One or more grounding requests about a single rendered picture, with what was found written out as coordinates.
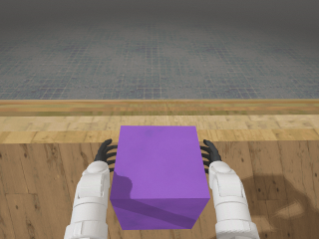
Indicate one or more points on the robot right forearm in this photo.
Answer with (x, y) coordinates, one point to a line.
(230, 203)

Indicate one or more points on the carton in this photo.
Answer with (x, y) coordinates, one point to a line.
(159, 181)

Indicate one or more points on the right robot hand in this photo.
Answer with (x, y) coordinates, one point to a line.
(212, 155)

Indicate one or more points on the robot left forearm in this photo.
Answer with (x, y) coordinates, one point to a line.
(89, 213)

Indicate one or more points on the left robot hand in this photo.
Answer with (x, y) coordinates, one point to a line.
(102, 154)

